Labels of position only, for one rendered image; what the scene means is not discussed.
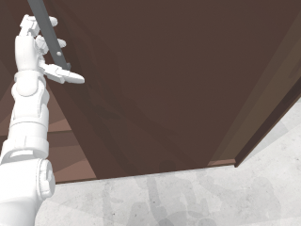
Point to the handle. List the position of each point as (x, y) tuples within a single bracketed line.
[(41, 15)]

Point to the left robot hand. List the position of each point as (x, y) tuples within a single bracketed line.
[(29, 51)]

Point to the wardrobe door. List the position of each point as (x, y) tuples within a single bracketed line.
[(164, 79), (281, 73)]

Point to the robot left forearm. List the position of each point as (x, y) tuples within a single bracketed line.
[(29, 123)]

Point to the left robot upper arm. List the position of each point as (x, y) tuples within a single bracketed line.
[(24, 186)]

